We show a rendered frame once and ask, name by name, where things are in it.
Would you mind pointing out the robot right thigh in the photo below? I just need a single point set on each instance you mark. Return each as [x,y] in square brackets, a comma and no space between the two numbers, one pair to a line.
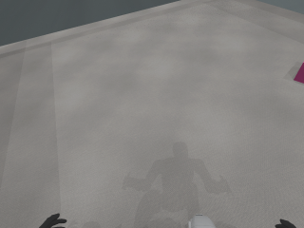
[199,221]

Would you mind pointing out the carton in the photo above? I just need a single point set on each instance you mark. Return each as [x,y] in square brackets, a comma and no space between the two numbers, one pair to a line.
[299,77]

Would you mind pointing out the robot left hand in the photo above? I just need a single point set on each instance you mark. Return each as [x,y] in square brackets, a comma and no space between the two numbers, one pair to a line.
[53,220]

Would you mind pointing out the robot right hand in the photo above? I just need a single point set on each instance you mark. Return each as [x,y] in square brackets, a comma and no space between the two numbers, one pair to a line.
[284,224]

